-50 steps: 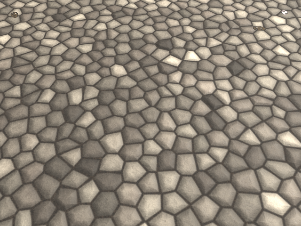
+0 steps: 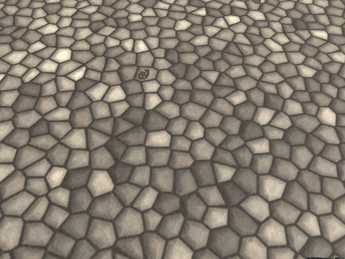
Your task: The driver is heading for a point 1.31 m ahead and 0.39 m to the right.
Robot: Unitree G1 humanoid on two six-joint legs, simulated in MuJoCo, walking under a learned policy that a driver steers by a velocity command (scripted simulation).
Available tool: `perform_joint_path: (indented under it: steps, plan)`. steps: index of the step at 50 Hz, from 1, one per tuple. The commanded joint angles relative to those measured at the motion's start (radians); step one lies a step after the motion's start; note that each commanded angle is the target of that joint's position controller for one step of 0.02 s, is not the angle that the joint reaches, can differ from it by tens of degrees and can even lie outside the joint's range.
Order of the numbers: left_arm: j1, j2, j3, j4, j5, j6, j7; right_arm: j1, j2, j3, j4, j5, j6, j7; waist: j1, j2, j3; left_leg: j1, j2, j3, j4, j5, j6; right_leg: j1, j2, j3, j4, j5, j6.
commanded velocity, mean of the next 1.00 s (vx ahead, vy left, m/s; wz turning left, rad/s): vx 0.46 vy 0.00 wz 0.05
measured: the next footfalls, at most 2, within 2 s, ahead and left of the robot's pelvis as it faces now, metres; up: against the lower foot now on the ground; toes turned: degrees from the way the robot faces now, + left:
right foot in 0.12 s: +0.05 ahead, -0.14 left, +0.00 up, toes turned +0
left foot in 0.62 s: +0.13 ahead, +0.13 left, +0.00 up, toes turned +4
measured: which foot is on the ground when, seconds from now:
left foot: down 0.00-0.38, up 0.40-0.60, down 0.62-1.00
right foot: up 0.00-0.10, down 0.12-0.60, up 0.62-1.00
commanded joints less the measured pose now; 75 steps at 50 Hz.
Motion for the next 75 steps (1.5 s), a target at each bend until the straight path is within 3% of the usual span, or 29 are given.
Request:
perform_joint_path:
  steps: [1,6,8,10,17,19,21,24,27,28,30,31,32,33,35,38,48,50,52,53,54,55,56,58,60,62,65,72,75]
  plan:
    - [-0.010,0.041,-0.003,-0.066,0.001,-0.008,0.001,-0.029,-0.140,-0.041,-0.042,-0.002,-0.016,-0.005,-0.024,0.174,-0.145,0.097,0.235,-0.169,-0.101,0.427,0.203,0.091,-0.007,0.017,-0.154,0.028,-0.007]
    - [0.035,0.039,-0.009,-0.055,0.019,-0.019,-0.012,-0.017,-0.087,-0.013,0.016,0.009,-0.021,0.004,0.013,0.127,-0.102,-0.010,0.180,-0.194,-0.087,0.112,0.124,0.334,0.004,0.018,-0.541,0.316,-0.062]
    - [-0.007,0.136,0.006,-0.060,0.021,-0.025,-0.005,0.083,-0.058,-0.006,0.034,-0.020,-0.035,0.012,-0.094,-0.110,-0.100,-0.037,0.045,-0.080,-0.039,-0.082,0.015,0.348,-0.124,0.136,-0.522,0.448,-0.151]
    - [-0.043,0.044,-0.014,-0.071,0.021,-0.034,-0.017,0.001,-0.112,-0.019,0.049,-0.017,-0.025,0.001,-0.033,-0.071,-0.056,0.062,0.034,-0.055,-0.024,-0.041,-0.019,0.199,-0.072,0.115,-0.565,0.150,-0.151]
    - [0.040,0.052,-0.015,-0.033,0.008,-0.051,-0.001,0.053,-0.073,-0.022,0.108,-0.001,-0.015,-0.014,-0.005,-0.030,-0.083,0.035,0.005,-0.026,0.014,-0.131,-0.004,0.260,-0.024,0.064,-0.530,0.011,-0.129]
    - [0.118,0.113,0.006,-0.019,-0.012,-0.046,0.001,0.041,-0.082,-0.032,0.096,0.018,-0.029,-0.008,0.025,-0.090,0.005,-0.146,-0.016,0.032,0.148,-0.390,0.006,0.248,-0.134,0.252,-0.648,-0.467,-0.224]
    - [0.142,0.162,0.023,-0.011,-0.025,-0.065,0.007,-0.024,-0.071,-0.034,0.061,0.050,-0.065,0.006,0.035,-0.183,0.120,-0.297,0.039,0.036,0.365,-0.271,0.022,0.225,-0.335,0.541,-0.830,-0.577,-0.342]
    - [0.099,0.110,0.012,-0.037,-0.026,-0.098,0.000,-0.023,-0.071,-0.036,0.056,0.045,-0.104,0.020,0.013,-0.100,0.068,-0.406,0.118,-0.013,0.404,-0.240,0.050,0.351,-0.319,0.464,-0.831,-0.314,-0.304]
    - [0.040,0.131,0.019,-0.052,-0.038,-0.096,-0.017,0.050,-0.050,-0.030,0.099,0.034,-0.119,0.034,-0.028,-0.119,0.005,-0.087,0.059,0.090,0.182,-0.132,0.027,0.222,-0.179,0.207,-0.802,-0.124,-0.251]
    - [0.054,0.142,0.031,-0.022,0.042,-0.083,-0.040,0.101,-0.059,-0.031,0.115,-0.043,-0.081,0.056,-0.048,-0.105,-0.013,0.035,-0.012,0.176,0.078,-0.091,0.013,0.191,-0.107,0.122,-0.771,-0.176,-0.248]
    - [0.033,0.099,0.026,-0.019,0.041,-0.075,-0.047,0.297,-0.080,-0.045,0.184,-0.036,-0.066,0.049,-0.139,-0.009,-0.029,0.363,-0.055,0.227,0.033,-0.043,0.003,-0.025,-0.058,0.054,-0.567,-0.200,-0.239]
    - [-0.032,0.031,0.005,-0.042,0.049,-0.080,-0.051,0.486,-0.136,-0.062,0.229,-0.043,-0.077,0.038,-0.248,0.173,-0.061,0.532,0.090,0.016,-0.047,-0.209,0.026,-0.185,0.023,-0.032,-0.193,-0.081,-0.216]
    - [-0.126,-0.096,-0.030,-0.120,0.044,-0.094,-0.046,0.576,-0.235,-0.065,0.215,-0.060,-0.092,0.028,-0.271,0.374,-0.083,0.526,0.356,-0.488,-0.242,-0.595,0.077,-0.390,0.125,0.043,0.168,-0.179,-0.205]
    - [-0.086,-0.066,-0.027,-0.157,0.021,-0.099,-0.049,0.442,-0.253,-0.069,0.185,-0.060,-0.084,0.016,-0.173,0.293,-0.048,0.449,0.459,-0.815,-0.394,-0.788,0.187,-0.534,0.112,0.167,0.293,-0.060,-0.219]
    - [-0.069,0.041,-0.005,-0.122,0.041,-0.100,-0.065,0.281,-0.179,-0.052,0.157,-0.030,-0.094,0.019,-0.073,0.061,0.031,0.324,0.385,-0.546,-0.335,-0.595,0.157,-0.493,-0.031,0.118,0.257,0.154,-0.190]
    - [-0.031,0.035,-0.006,-0.086,0.055,-0.072,-0.096,0.285,-0.108,-0.024,0.183,-0.022,-0.116,0.017,-0.044,0.115,0.042,0.220,0.257,-0.300,-0.413,-0.383,0.128,-0.359,-0.062,0.040,0.188,0.256,-0.129]
    - [-0.334,-0.010,-0.044,-0.191,0.031,-0.066,-0.104,0.408,-0.121,-0.022,0.300,-0.005,-0.134,0.012,-0.082,0.085,0.143,0.361,0.244,0.008,-0.523,0.304,0.150,-0.237,-0.016,-0.110,-0.306,0.422,-0.170]
    - [-0.291,0.005,-0.039,-0.181,0.036,-0.066,-0.088,0.399,-0.153,-0.025,0.319,-0.009,-0.131,0.009,-0.047,0.120,0.082,0.417,0.247,0.064,-0.391,0.784,0.127,-0.088,0.058,-0.157,-0.342,0.335,-0.213]
    - [-0.045,0.059,-0.014,-0.116,0.037,-0.068,-0.063,0.387,-0.211,-0.039,0.339,-0.026,-0.113,-0.005,0.082,0.185,-0.074,0.428,0.268,0.091,-0.055,1.188,0.107,0.190,0.138,-0.160,-0.316,0.206,-0.249]
    - [0.204,0.094,0.006,-0.034,0.036,-0.071,-0.047,0.339,-0.224,-0.045,0.331,-0.026,-0.102,-0.012,0.204,0.158,-0.189,0.303,0.236,0.110,0.233,1.114,0.091,0.472,0.131,-0.132,-0.362,0.200,-0.268]
    - [0.345,0.189,0.036,0.007,0.064,-0.075,-0.029,0.372,-0.127,-0.022,0.298,-0.011,-0.103,0.000,0.211,0.012,-0.321,-0.013,0.145,0.107,0.624,0.697,0.083,0.796,-0.075,0.125,-0.380,-0.139,-0.300]
    - [0.345,0.245,0.049,0.019,0.061,-0.081,-0.037,0.404,-0.020,0.000,0.260,0.017,-0.125,0.019,0.114,-0.276,-0.445,-0.300,-0.047,-0.015,0.942,-0.173,0.061,0.922,-0.314,0.739,-0.624,-0.529,-0.357]
    - [0.252,0.201,0.046,0.016,0.048,-0.083,-0.046,0.307,-0.095,-0.017,0.242,0.012,-0.133,0.015,0.111,-0.158,-0.331,-0.431,-0.013,-0.119,1.018,-0.132,0.097,0.839,-0.294,0.816,-0.733,-0.483,-0.346]
    - [0.180,0.086,0.021,0.044,0.041,-0.101,-0.047,0.171,-0.091,-0.009,0.207,-0.004,-0.141,0.017,0.054,0.040,-0.087,-0.423,0.098,-0.063,0.908,-0.001,0.099,0.536,-0.230,0.514,-0.715,-0.095,-0.332]
    - [0.145,0.032,0.000,0.075,0.029,-0.108,-0.041,0.185,-0.047,0.005,0.188,-0.047,-0.118,0.034,-0.039,-0.013,-0.035,-0.326,0.142,-0.059,0.805,-0.010,0.063,0.316,-0.149,0.414,-0.769,-0.090,-0.327]
    - [0.192,-0.007,-0.012,0.102,0.015,-0.124,-0.042,0.115,-0.034,0.012,0.160,-0.056,-0.096,0.044,-0.049,0.000,0.054,-0.340,0.171,-0.045,0.713,-0.032,0.029,0.213,-0.088,0.322,-0.801,-0.002,-0.340]
    - [0.212,0.044,0.002,0.101,0.007,-0.134,-0.034,-0.073,-0.051,0.026,0.073,-0.052,-0.091,0.056,-0.031,0.003,0.131,-0.394,0.176,0.007,0.447,0.126,-0.048,0.139,-0.081,0.307,-0.919,0.062,-0.375]
    - [0.297,0.123,0.030,0.110,-0.008,-0.137,-0.034,-0.232,-0.093,0.027,0.019,-0.022,-0.101,0.048,0.029,-0.008,0.052,-0.124,0.059,0.042,0.047,0.326,-0.037,0.364,-0.068,0.259,-0.808,0.643,-0.289]
    - [0.261,0.189,0.046,0.104,0.010,-0.125,-0.031,0.125,-0.186,-0.019,0.105,-0.022,-0.112,0.003,-0.150,-0.019,-0.187,0.312,0.024,0.046,0.040,0.092,-0.001,0.347,-0.019,0.230,-0.296,0.904,-0.235]
Over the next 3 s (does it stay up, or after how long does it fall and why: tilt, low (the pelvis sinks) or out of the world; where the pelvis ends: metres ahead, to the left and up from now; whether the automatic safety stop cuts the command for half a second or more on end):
stays up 1.52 -0.45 -0.01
